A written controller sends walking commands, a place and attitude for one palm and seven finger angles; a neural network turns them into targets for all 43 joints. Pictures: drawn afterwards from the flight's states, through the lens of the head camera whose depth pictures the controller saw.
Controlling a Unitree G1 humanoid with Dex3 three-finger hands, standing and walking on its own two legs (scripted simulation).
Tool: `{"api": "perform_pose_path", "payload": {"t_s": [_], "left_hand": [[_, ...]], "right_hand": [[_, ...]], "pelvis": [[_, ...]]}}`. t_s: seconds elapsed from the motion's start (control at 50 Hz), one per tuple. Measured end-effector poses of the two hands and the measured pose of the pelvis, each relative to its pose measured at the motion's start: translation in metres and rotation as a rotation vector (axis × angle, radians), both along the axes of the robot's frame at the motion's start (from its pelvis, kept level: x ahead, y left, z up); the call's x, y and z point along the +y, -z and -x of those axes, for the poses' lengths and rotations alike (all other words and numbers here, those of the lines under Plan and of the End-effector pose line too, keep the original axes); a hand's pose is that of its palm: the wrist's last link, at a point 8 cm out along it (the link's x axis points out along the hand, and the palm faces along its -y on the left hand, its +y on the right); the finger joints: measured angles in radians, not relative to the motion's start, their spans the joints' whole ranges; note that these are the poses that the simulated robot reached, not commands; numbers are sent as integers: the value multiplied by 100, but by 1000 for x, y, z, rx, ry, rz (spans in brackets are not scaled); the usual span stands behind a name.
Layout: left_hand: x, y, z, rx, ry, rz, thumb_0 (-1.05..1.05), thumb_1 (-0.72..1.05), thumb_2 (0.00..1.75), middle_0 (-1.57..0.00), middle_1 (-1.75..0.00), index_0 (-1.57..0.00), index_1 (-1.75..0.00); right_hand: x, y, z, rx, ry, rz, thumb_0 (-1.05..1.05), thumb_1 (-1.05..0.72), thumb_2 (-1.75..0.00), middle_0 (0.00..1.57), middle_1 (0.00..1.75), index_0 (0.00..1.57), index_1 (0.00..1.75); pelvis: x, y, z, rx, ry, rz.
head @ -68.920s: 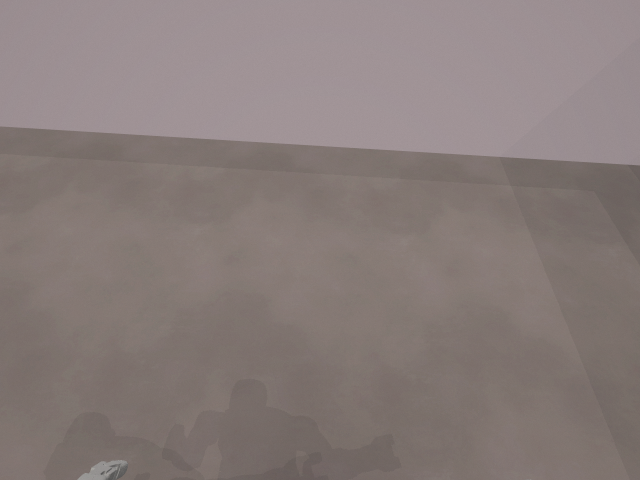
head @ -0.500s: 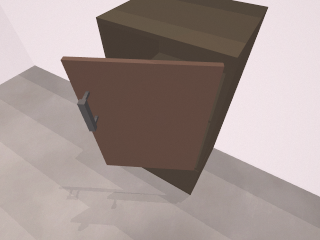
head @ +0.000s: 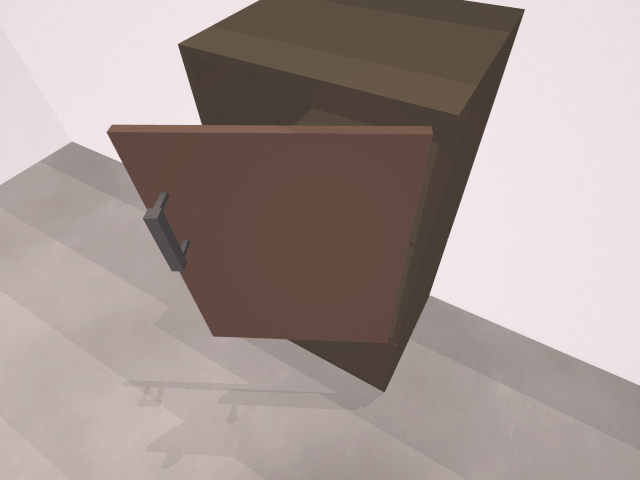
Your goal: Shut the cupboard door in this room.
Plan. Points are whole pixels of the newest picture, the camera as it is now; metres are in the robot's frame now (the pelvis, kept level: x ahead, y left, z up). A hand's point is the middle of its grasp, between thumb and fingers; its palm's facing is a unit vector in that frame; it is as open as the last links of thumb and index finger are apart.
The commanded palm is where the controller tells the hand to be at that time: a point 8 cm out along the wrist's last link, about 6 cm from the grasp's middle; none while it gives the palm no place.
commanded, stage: shuffle to correct the standing spot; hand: left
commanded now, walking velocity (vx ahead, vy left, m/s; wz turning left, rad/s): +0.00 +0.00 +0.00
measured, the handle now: (171, 232) +0.47 +0.27 +0.02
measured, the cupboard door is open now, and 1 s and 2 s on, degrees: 27 27 27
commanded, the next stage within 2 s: come to a stop and stand still in 0.50 s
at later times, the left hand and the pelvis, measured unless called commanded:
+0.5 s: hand out of the picture +0.03 +0.22 -0.18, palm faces +0.04 -0.97 -0.25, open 7.4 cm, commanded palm none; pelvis -0.01 +0.02 -0.01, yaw +0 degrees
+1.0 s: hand out of the picture +0.06 +0.22 -0.17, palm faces +0.02 -0.98 -0.22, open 7.2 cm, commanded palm none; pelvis +0.00 +0.04 +0.00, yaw +0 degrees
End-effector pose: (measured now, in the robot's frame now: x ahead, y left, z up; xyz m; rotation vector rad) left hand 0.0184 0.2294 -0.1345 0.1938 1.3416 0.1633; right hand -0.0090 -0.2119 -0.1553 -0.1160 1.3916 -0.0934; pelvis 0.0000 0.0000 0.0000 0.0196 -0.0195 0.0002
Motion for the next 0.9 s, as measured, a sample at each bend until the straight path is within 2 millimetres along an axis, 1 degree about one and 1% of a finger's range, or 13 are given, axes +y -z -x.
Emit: {"api": "perform_pose_path", "payload": {"t_s": [0.18, 0.3, 0.42, 0.5, 0.62, 0.72, 0.8, 0.9], "left_hand": [[-4, 1, -4, -5, -3, -2, 1, 92, 90, -20, -30, -20, -30], [4, 4, -2, -12, -20, -2, 1, 91, 90, -20, -30, -20, -30], [23, 8, -4, -18, -30, -6, 1, 90, 90, -20, -30, -20, -30], [38, 9, -8, -31, -31, -21, 1, 90, 90, -20, -30, -20, -30], [56, 9, -12, -55, -25, -45, 1, 90, 90, -20, -30, -20, -30], [68, 12, -12, -31, -14, -40, 1, 90, 90, -20, -30, -20, -30], [66, 8, -20, -34, -12, -21, 1, 91, 90, -19, -30, -20, -30], [48, 8, -32, -65, -14, 24, 1, 91, 90, -19, -30, -20, -30]], "right_hand": [[-12, 0, 0, 21, 3, 18, 0, -91, -90, 20, 30, 20, 30], [-12, -1, 0, 25, 4, 33, 0, -91, -90, 20, 30, 20, 30], [-1, -4, -1, 6, 5, 49, 0, -91, -90, 20, 30, 20, 30], [9, -1, -3, -7, 2, 48, 0, -91, -90, 20, 30, 20, 30], [22, 5, -16, -41, -4, 36, 0, -91, -90, 20, 30, 20, 30], [35, 0, -24, -89, 4, 47, 0, -91, -90, 20, 30, 20, 30], [45, -6, -19, -72, 1, 52, 0, -92, -90, 20, 30, 20, 30], [49, -7, -8, -14, -3, 39, 0, -92, -90, 20, 30, 20, 30]], "pelvis": [[-5, 1, 0, 6, -1, 0], [1, 3, 3, 14, -5, -1], [15, 6, 7, 18, 2, -11], [25, 9, 9, 15, 6, -11], [37, 15, 12, 18, 3, -7], [49, 14, 10, 18, 13, -18], [53, 7, 5, 9, 5, -2], [49, 3, 1, 1, -5, 4]]}}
